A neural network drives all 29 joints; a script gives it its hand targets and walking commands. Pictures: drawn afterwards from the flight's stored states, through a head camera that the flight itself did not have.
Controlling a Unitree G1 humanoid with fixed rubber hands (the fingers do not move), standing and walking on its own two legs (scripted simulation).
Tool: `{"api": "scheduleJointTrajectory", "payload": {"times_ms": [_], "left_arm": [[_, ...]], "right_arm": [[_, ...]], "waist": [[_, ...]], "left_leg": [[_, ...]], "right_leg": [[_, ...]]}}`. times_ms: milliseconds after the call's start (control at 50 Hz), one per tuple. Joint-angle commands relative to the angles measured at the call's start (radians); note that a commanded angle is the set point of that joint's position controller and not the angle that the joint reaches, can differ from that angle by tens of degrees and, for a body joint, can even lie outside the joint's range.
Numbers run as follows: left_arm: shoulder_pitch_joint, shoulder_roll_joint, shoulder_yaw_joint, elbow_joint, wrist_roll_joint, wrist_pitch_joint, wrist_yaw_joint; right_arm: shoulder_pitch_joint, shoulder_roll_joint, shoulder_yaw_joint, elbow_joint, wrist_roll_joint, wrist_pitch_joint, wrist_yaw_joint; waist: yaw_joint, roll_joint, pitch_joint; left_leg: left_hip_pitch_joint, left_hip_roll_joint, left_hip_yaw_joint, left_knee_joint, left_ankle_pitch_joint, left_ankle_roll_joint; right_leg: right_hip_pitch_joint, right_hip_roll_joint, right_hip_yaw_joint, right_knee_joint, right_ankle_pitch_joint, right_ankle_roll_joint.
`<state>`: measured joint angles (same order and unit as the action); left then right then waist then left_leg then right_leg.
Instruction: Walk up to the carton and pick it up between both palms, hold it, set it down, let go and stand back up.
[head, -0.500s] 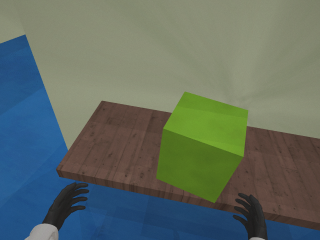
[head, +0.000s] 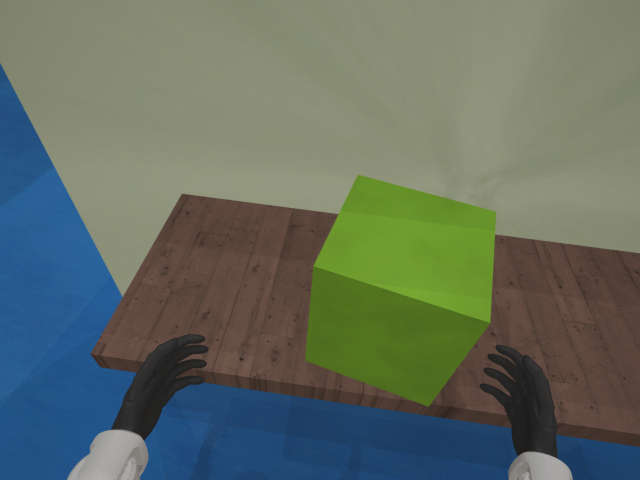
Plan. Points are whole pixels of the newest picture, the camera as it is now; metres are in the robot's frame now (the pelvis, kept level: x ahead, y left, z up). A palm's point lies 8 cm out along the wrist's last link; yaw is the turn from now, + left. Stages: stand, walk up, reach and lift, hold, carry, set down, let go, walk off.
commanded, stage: reach and lift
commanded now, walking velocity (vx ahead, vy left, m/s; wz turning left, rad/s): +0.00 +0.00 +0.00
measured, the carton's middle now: (393, 291) +0.40 -0.12 -0.01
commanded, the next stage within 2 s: none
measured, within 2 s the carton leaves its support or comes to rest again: neither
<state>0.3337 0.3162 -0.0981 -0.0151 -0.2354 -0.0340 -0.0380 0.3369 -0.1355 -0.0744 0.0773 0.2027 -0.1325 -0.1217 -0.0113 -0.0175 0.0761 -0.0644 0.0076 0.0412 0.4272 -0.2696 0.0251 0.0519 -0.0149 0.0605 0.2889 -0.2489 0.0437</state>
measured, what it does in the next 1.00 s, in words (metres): stands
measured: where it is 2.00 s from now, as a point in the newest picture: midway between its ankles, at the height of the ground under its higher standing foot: outside the picture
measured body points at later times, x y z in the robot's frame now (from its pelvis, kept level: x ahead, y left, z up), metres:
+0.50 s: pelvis -0.02 -0.03 +0.00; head -0.03 -0.02 +0.45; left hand +0.27 +0.19 +0.07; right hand +0.22 -0.26 +0.06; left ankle -0.02 +0.10 -0.74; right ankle -0.05 -0.16 -0.74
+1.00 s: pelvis -0.03 -0.01 +0.00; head -0.01 +0.00 +0.45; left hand +0.36 +0.16 +0.10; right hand +0.28 -0.27 +0.10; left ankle -0.02 +0.10 -0.74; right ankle -0.05 -0.16 -0.74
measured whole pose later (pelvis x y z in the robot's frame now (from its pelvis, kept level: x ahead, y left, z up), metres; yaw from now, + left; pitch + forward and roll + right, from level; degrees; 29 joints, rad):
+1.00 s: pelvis -0.03 -0.01 +0.00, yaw -1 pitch -1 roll -1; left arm -0.36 0.35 0.04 0.22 -0.22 0.39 -0.06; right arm -0.24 -0.24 -0.08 0.20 0.29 0.23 -0.17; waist -0.09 -0.03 0.04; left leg -0.17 0.02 0.05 0.37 -0.19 0.01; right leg -0.10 0.00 0.08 0.31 -0.20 0.03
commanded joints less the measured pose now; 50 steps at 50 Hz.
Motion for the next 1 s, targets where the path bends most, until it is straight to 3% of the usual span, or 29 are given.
{"api": "scheduleJointTrajectory", "payload": {"times_ms": [0,120,240,340,400,480,520,580,720,840,880,900,980], "left_arm": [[-0.149,0.099,0.069,-0.195,0.004,0.022,-0.018],[-0.251,0.142,0.109,-0.171,-0.003,0.079,-0.035],[-0.344,0.180,0.184,-0.095,0.002,0.127,-0.062],[-0.505,0.192,0.203,-0.036,-0.006,0.135,-0.078],[-0.567,0.195,0.205,-0.003,-0.005,0.145,-0.084],[-0.624,0.178,0.189,0.044,-0.004,0.175,-0.088],[-0.706,0.180,0.179,0.046,0.004,0.200,-0.083],[-0.790,0.190,0.179,-0.001,0.002,0.226,-0.065],[-0.908,0.173,0.188,0.032,0.008,0.308,-0.026],[-0.990,0.161,0.187,0.070,0.028,0.379,-0.020],[-1.025,0.158,0.183,0.077,0.016,0.391,-0.022],[-1.058,0.167,0.187,0.046,0.012,0.388,-0.019],[-1.104,0.170,0.192,0.098,0.011,0.393,-0.020]], "right_arm": [[-0.077,-0.082,-0.035,-0.133,0.003,0.036,-0.019],[-0.166,-0.070,-0.024,-0.201,-0.009,0.096,-0.053],[-0.228,-0.060,0.022,-0.249,-0.011,0.155,-0.092],[-0.321,-0.055,0.022,-0.239,-0.013,0.207,-0.098],[-0.370,-0.064,0.027,-0.249,0.001,0.220,-0.101],[-0.441,-0.084,0.011,-0.205,0.018,0.244,-0.100],[-0.507,-0.096,-0.009,-0.182,0.025,0.261,-0.097],[-0.564,-0.127,-0.033,-0.168,0.037,0.278,-0.088],[-0.706,-0.185,-0.050,-0.094,0.064,0.313,-0.060],[-0.811,-0.248,-0.070,-0.057,0.080,0.326,-0.051],[-0.849,-0.265,-0.066,-0.062,0.085,0.325,-0.051],[-0.866,-0.268,-0.061,-0.071,0.097,0.321,-0.047],[-0.906,-0.293,-0.067,0.005,0.095,0.331,-0.043]], "waist": [[-0.028,0.072,-0.078],[-0.040,0.042,-0.097],[-0.022,-0.018,-0.128],[-0.033,-0.028,-0.130],[-0.029,-0.022,-0.165],[-0.047,-0.004,-0.187],[-0.057,0.032,-0.194],[-0.065,0.064,-0.256],[-0.059,0.100,-0.338],[-0.077,0.102,-0.389],[-0.082,0.072,-0.413],[-0.084,0.090,-0.445],[-0.100,0.062,-0.456]], "left_leg": [[0.231,0.014,-0.062,-0.041,0.530,-0.103],[0.176,-0.012,-0.033,-0.060,0.376,-0.062],[0.138,-0.023,-0.018,-0.086,0.271,-0.016],[0.085,-0.014,-0.009,-0.120,0.159,0.009],[0.073,-0.012,-0.010,-0.125,0.146,0.011],[0.093,-0.005,-0.014,-0.118,0.176,0.001],[0.088,0.001,-0.015,-0.121,0.170,-0.008],[0.131,0.010,-0.020,-0.114,0.216,-0.024],[0.189,0.018,-0.023,-0.086,0.334,-0.053],[0.225,0.019,-0.024,-0.069,0.426,-0.066],[0.223,0.014,-0.023,-0.064,0.451,-0.063],[0.239,0.015,-0.022,-0.059,0.473,-0.066],[0.246,0.012,-0.020,-0.054,0.488,-0.062]], "right_leg": [[-0.206,0.041,-0.034,-0.066,0.370,-0.098],[-0.179,0.014,-0.012,-0.051,0.423,-0.065],[-0.156,-0.011,0.002,-0.027,0.512,-0.017],[-0.175,-0.015,0.010,-0.031,0.395,-0.016],[-0.171,-0.012,0.011,-0.023,0.402,-0.011],[-0.178,0.000,-0.001,-0.021,0.411,-0.021],[-0.191,0.009,-0.009,-0.021,0.347,-0.033],[-0.206,0.026,-0.024,-0.015,0.331,-0.043],[-0.236,0.051,-0.040,-0.007,0.326,-0.059],[-0.233,0.066,-0.057,-0.007,0.379,-0.052],[-0.227,0.070,-0.062,0.000,0.418,-0.044],[-0.228,0.073,-0.065,0.004,0.425,-0.043],[-0.230,0.074,-0.070,0.006,0.469,-0.036]]}}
